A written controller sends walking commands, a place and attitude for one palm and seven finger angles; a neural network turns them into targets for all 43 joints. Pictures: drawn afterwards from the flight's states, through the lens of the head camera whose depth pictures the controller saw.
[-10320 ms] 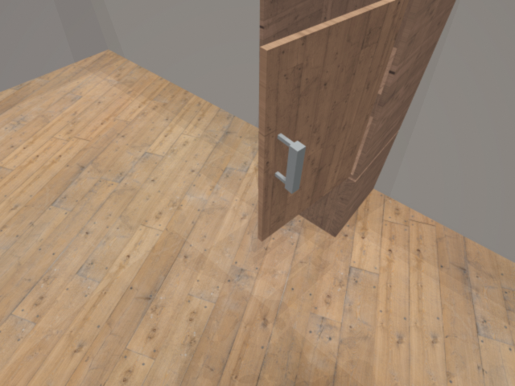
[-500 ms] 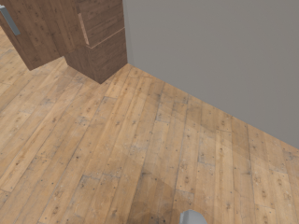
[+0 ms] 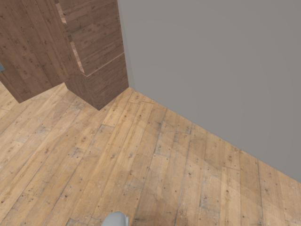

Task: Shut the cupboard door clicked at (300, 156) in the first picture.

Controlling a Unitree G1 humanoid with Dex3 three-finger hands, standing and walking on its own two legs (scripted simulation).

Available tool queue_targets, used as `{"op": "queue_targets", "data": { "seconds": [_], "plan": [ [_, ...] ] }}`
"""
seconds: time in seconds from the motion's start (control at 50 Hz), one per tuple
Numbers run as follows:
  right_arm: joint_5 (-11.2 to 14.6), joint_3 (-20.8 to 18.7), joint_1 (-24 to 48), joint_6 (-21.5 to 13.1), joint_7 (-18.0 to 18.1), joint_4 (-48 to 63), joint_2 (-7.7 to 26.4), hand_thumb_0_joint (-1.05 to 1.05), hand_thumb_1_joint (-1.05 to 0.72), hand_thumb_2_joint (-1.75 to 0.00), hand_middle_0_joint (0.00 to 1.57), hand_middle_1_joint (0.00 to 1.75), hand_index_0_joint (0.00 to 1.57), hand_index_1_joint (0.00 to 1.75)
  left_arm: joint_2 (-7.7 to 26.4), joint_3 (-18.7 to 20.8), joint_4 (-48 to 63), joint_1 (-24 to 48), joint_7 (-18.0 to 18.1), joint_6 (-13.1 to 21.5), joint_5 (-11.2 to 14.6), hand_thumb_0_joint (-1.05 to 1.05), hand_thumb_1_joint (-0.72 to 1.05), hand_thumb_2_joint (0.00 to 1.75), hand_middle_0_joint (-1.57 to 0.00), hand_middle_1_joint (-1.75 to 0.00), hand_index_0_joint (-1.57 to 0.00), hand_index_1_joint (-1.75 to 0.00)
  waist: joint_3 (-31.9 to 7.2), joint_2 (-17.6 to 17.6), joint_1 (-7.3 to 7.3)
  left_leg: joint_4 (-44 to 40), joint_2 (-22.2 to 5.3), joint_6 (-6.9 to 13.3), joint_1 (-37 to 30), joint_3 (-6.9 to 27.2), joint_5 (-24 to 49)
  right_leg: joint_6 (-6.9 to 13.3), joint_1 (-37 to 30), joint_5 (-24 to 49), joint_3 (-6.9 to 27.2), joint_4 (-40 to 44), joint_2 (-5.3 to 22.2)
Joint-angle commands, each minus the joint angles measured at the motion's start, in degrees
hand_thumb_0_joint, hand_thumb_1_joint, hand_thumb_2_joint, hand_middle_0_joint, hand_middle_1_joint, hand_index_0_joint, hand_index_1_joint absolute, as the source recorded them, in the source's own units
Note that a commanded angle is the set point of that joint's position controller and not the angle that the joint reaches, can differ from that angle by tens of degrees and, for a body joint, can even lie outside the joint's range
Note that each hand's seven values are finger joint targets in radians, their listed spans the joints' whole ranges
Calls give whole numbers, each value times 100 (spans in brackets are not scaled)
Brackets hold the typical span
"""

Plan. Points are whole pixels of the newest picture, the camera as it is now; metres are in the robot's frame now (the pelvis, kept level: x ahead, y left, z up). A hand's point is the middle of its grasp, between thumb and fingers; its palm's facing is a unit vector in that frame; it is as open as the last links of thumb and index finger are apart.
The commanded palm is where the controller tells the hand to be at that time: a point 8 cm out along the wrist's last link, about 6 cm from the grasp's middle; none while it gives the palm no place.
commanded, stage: walk to a spot facing it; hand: left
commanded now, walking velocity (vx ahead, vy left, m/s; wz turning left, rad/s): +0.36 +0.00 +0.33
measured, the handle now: out of the picture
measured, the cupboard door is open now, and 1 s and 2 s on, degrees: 80 80 80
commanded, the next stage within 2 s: turn to face it in 0.58 s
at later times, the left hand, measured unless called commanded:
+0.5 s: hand (83, 203) +0.22 +0.24 -0.18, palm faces +0.17 -0.97 -0.14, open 7.3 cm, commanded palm none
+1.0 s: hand (100, 130) +0.50 +0.23 -0.17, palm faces +0.24 -0.95 -0.18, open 7.1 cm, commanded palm none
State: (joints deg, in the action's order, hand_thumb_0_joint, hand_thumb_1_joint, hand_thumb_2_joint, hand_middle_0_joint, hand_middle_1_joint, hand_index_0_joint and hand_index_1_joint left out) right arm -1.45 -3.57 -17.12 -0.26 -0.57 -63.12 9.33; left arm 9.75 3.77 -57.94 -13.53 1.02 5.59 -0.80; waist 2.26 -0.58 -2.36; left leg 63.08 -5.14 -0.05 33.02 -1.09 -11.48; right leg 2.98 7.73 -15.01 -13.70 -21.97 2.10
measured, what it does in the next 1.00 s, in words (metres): walks ahead, turning left: left foot, then right foot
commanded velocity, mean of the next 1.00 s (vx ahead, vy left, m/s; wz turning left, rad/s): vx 0.22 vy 0.00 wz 0.28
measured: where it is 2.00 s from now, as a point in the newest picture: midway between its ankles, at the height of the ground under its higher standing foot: (146, 187)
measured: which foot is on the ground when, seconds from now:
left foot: up 0.00-0.26, down 0.28-0.78, up 0.80-1.00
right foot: down 0.00-0.26, up 0.28-0.76, down 0.78-1.00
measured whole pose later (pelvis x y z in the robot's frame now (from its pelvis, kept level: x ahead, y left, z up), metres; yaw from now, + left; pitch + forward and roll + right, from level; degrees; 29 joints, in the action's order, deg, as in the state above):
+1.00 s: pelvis +0.42 +0.04 -0.01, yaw +15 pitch +0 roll +1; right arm -0.8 -3.1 -14.4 2.1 -0.2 -61.0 9.7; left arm 8.2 2.8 -54.0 -6.1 1.6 2.6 -0.6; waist 5.1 1.0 -3.8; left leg 63.5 -3.5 -2.6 29.9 -3.3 -23.0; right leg 1.6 15.7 -13.5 -13.6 -29.7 5.9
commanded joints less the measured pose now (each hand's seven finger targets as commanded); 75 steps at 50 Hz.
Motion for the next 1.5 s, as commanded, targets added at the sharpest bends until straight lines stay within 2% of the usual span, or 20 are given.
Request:
{"op": "queue_targets", "data": {
  "seconds": [0.0, 0.12, 0.2, 0.22, 0.26, 0.28, 0.32, 0.4, 0.66, 0.72, 0.74, 0.76, 0.78, 0.88, 1.06, 1.12, 1.16, 1.2, 1.3, 1.48],
  "plan": [
    [8, 13, 402, -89, -110, 435, 9, 0, -90, -90, 20, 30, 20, 30, 330, -96, -239, -867, -39, 95, -40, 0, 90, 90, -20, -30, -20, -30, 185, 692, 225, -849, -132, -52, 583, -122, 198, 253, -585, 2232, 585, 1124, 1511],
    [34, 96, 1442, -179, -197, 722, 127, 0, -90, -90, 20, 30, 20, 30, 601, -131, -568, -1229, -18, 21, -50, 0, 90, 90, -20, -30, -20, -30, 478, 882, 429, -2232, 149, 165, 236, -554, 49, 240, -1132, 2964, 343, 924, 1647],
    [-13, 39, 498, -241, -89, 492, 398, 0, -90, -90, 20, 30, 20, 30, 855, -89, -599, -1110, -27, -31, -18, 0, 90, 90, -20, -30, -20, -30, 13, 798, -168, -2965, 802, 470, -1746, -1106, -229, 105, -749, 4778, -110, -735, 1531],
    [-34, -53, -336, -251, -34, 303, 703, 0, -90, -90, 20, 30, 20, 30, 860, -89, -517, -1001, -54, -50, 17, 0, 90, 90, -20, -30, -20, -30, -486, 494, -585, -3266, 602, 618, -3182, -764, 29, -47, 76, 4167, -151, -1990, 1446],
    [-23, -309, -1364, -215, 120, 186, 1804, 0, -90, -90, 20, 30, 20, 30, 392, -170, 0, -797, -137, -55, 62, 0, 90, 90, -20, -30, -20, -30, -1388, -905, -715, -4327, -1872, 1747, -4805, 3130, 594, -358, 2575, -1497, 424, -5178, 216],
    [30, -312, -931, -223, 143, 226, 1694, 0, -90, -90, 20, 30, 20, 30, 413, -103, 95, -474, -66, -83, 28, 0, 90, 90, -20, -30, -20, -30, -993, -243, -481, -4614, -1943, 1647, -3984, 2843, -116, -265, 2779, -1456, 996, -5602, 381],
    [33, -155, -50, -310, 177, 520, 1083, 0, -90, -90, 20, 30, 20, 30, 294, -72, -53, -503, -104, -171, -75, 0, 90, 90, -20, -30, -20, -30, -148, -615, -86, -5025, -1444, 1219, -2602, 1972, -799, -326, 2844, -548, 1305, -5524, 755],
    [53, -9, -16, -471, 175, 487, 675, 0, -90, -90, 20, 30, 20, 30, 48, -79, -253, -890, -168, -348, -143, 0, 90, 90, -20, -30, -20, -30, -77, -281, 289, -5147, -877, 1032, -2158, 676, 681, -487, 2393, 17, 1198, -4558, 756],
    [-6, 62, -977, -399, 200, 24, 721, 0, -90, -90, 20, 30, 20, 30, 316, -142, 484, 991, -222, -354, -45, 0, 90, 90, -20, -30, -20, -30, 385, -328, -6, -4695, -889, 920, -3026, 176, 3046, -297, 2091, 564, 843, -1628, 278],
    [58, 70, -836, -363, 237, -42, 779, 0, -90, -90, 20, 30, 20, 30, 544, -104, 242, -24, -158, -228, -50, 0, 90, 90, -20, -30, -20, -30, -275, -175, 521, -3233, -506, 602, -2845, 256, 3893, -223, 198, 1231, 699, -600, 1],
    [129, 61, -719, -385, 217, 61, 702, 0, -90, -90, 20, 30, 20, 30, 987, 29, 28, -840, -92, -157, -63, 0, 90, 90, -20, -30, -20, -30, -876, 376, 837, -2071, -145, 350, -1681, 58, 2873, -23, -1539, 3202, 1368, -869, 682],
    [190, 41, -884, -382, 178, 197, 542, 0, -90, -90, 20, 30, 20, 30, 1486, 159, -136, -1500, -45, -137, -80, 0, 90, 90, -20, -30, -20, -30, -1393, 1438, 932, -370, 737, 51, -404, -367, -1307, 681, -2723, 5606, 2788, -749, 2345],
    [198, 40, -746, -323, 204, 256, 546, 0, -90, -90, 20, 30, 20, 30, 1564, 147, -107, -1512, -23, -159, 4, 0, 90, 90, -20, -30, -20, -30, -1641, 1571, 943, 828, 611, 10, -337, 24, -2529, 1104, -2385, 5743, 3010, -385, 2880],
    [67, 18, -291, 120, 52, 334, 233, 0, -90, -90, 20, 30, 20, 30, 798, 12, 483, 263, 87, -248, -41, 0, 90, 90, -20, -30, -20, -30, -456, 875, 105, 779, -5, -207, -539, 97, -1254, 367, 556, 2511, 1089, 427, 2021],
    [36, -27, 716, 174, -102, 1015, 332, 0, -90, -90, 20, 30, 20, 30, 1090, 212, 546, 177, 51, -410, -126, 0, 90, 90, -20, -30, -20, -30, -283, 1032, 289, -1818, 193, -256, -931, -573, -1163, 232, 360, 1484, 542, 1, 2062],
    [10, -103, 503, 155, -108, 1119, 737, 0, -90, -90, 20, 30, 20, 30, 1258, 240, 646, 195, -8, -502, -48, 0, 90, 90, -20, -30, -20, -30, -440, 609, 34, -3166, 345, -165, -2115, -679, -204, -171, 781, 1177, 171, -1007, 1888],
    [-49, -354, -111, 101, -44, 1193, 1875, 0, -90, -90, 20, 30, 20, 30, 668, 84, 1116, 503, -65, -574, 16, 0, 90, 90, -20, -30, -20, -30, -687, -2017, -354, -4276, -1875, 1125, -3019, 2502, 2786, -849, 2651, -2523, 211, -3645, 580],
    [-20, -334, 76, 109, 106, 1213, 1886, 0, -90, -90, 20, 30, 20, 30, 729, 90, 1157, 838, 18, -665, -53, 0, 90, 90, -20, -30, -20, -30, -803, -1221, -236, -4373, -1739, 1262, -2739, 2440, 1741, -729, 2930, -1992, 1250, -4616, 530],
    [36, -161, 734, -7, 164, 1436, 1458, 0, -90, -90, 20, 30, 20, 30, 894, 116, 786, 208, -38, -707, -58, 0, 90, 90, -20, -30, -20, -30, -719, -513, 210, -4226, -912, 934, -2713, 1072, 2787, -877, 2570, -680, 1414, -4541, 473],
    [18, -217, 515, 92, 138, 1288, 1499, 0, -90, -90, 20, 30, 20, 30, 868, 42, 1014, 563, 9, -727, -5, 0, 90, 90, -20, -30, -20, -30, -660, -588, 32, -4116, -871, 1079, -2915, 1564, 2604, -905, 2227, -1012, 1380, -3258, 205]
  ]
}}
